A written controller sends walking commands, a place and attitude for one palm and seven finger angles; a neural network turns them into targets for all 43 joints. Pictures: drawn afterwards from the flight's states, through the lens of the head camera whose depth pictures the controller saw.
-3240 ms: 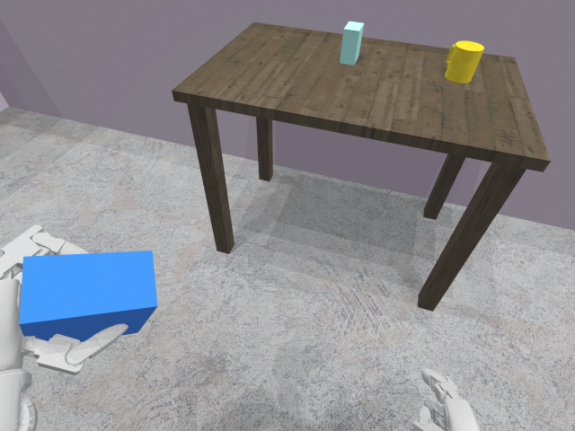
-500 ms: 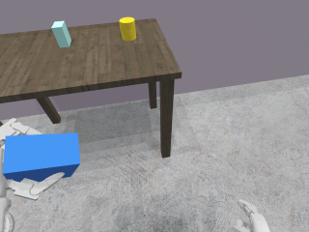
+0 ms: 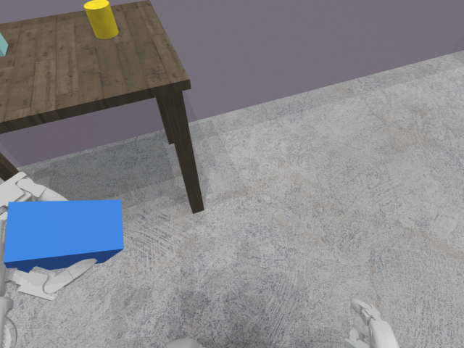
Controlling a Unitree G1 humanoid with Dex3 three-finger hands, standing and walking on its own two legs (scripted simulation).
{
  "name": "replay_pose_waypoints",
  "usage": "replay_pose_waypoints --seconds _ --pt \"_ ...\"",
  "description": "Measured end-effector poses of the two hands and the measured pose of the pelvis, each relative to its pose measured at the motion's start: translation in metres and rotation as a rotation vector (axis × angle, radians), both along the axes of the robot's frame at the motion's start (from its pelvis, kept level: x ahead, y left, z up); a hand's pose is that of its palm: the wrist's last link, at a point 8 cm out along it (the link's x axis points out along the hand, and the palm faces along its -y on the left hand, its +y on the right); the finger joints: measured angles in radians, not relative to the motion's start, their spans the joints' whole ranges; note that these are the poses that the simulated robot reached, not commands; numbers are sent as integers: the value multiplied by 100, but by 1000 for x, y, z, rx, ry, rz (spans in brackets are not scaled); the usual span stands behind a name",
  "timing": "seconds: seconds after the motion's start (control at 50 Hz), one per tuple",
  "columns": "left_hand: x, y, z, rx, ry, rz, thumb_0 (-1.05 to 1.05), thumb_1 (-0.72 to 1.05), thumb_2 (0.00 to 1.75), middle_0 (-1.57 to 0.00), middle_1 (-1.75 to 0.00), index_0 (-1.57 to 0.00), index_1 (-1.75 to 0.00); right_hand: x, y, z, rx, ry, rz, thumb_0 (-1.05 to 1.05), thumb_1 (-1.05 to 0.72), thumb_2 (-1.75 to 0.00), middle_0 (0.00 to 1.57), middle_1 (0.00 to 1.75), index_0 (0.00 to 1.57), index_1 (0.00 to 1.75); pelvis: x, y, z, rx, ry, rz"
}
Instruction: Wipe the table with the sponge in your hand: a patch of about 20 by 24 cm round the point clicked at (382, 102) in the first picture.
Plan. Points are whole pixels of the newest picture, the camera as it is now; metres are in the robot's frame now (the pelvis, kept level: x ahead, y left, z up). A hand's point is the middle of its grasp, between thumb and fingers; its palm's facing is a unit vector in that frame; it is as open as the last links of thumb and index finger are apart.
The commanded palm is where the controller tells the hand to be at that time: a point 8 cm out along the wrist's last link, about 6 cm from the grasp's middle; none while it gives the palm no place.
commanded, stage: take the last steps up to it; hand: left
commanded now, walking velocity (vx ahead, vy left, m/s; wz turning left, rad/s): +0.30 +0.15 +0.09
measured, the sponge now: (80, 236) +0.24 +0.20 +0.15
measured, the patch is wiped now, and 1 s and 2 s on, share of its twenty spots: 0.00 0.00 0.00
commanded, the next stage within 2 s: come to a stop and stand still in 1.50 s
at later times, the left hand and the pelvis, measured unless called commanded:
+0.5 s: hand (49, 219) +0.25 +0.23 +0.17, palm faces +0.44 -0.78 -0.45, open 9.9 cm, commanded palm +0.19 +0.28 +0.18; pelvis +0.04 -0.01 -0.01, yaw +4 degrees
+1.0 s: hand (32, 134) +0.39 +0.31 +0.18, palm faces +0.39 -0.80 -0.45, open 9.9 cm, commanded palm +0.32 +0.35 +0.18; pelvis +0.16 +0.06 +0.00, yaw +0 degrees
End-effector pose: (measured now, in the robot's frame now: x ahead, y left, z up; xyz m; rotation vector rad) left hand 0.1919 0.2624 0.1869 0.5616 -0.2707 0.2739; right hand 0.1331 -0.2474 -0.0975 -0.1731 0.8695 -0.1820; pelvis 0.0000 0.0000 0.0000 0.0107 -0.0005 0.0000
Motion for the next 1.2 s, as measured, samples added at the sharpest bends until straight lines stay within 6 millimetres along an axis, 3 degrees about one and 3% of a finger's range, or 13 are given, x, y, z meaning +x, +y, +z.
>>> replay_pose_waypoints --seconds 0.08,0.16,0.24,0.34,0.44,0.54,0.66,0.78,0.86,0.98,1.1,1.2 --pt "-11 -2 9 36 -17 -24 0 -48 99 -78 -133 -78 -132 -5 -22 19 -70 -15 -24 2 -90 -90 20 30 20 30 2 -6 4 0 15 11" --pt "-24 10 16 25 -94 13 0 -48 99 -78 -133 -78 -132 0 -28 29 -129 -32 4 1 -91 -90 20 30 20 30 7 -3 3 -7 14 28" --pt "-27 28 7 -24 -124 85 0 -48 99 -78 -133 -78 -132 12 -16 29 -124 -82 15 1 -91 -90 20 30 20 30 12 4 0 -3 -9 24" --pt "-14 35 -3 -54 -69 155 0 -48 99 -78 -133 -78 -132 32 17 17 -18 -116 58 1 -91 -90 20 30 20 30 25 4 2 -19 -16 39" --pt "5 15 -2 -20 -60 130 0 -48 99 -78 -133 -78 -132 54 42 -5 78 -110 126 1 -90 -90 20 30 20 30 39 -6 -8 -10 -19 41" --pt "24 6 -4 -27 -49 96 0 -48 99 -78 -133 -78 -132 72 41 -16 90 -22 156 1 -90 -90 20 30 21 30 51 -9 -6 -6 -20 60" --pt "50 22 -6 2 51 98 0 -48 99 -78 -133 -78 -132 93 24 0 23 23 114 1 -90 -90 20 30 21 30 76 2 8 18 18 50" --pt "85 46 4 18 -21 66 0 -48 99 -78 -133 -78 -132 126 25 13 -84 2 91 1 -90 -90 20 30 20 30 109 32 4 19 20 40" --pt "115 68 5 28 -112 36 0 -48 99 -78 -133 -78 -132 155 43 14 -93 -73 28 1 -90 -90 20 30 20 30 131 54 -9 21 1 17" --pt "154 85 9 6 -99 34 0 -48 99 -78 -133 -78 -133 183 90 19 19 -125 33 1 -90 -90 20 30 20 30 159 64 -1 -4 19 8" --pt "172 74 17 38 -53 26 0 -48 99 -78 -133 -78 -133 205 113 2 93 -91 73 1 -90 -90 20 30 20 30 192 66 0 -3 22 13" --pt "190 77 9 74 -38 92 0 -48 99 -78 -133 -78 -133 231 108 -28 101 -21 109 1 -90 -90 20 30 21 30 219 62 -13 -7 2 45"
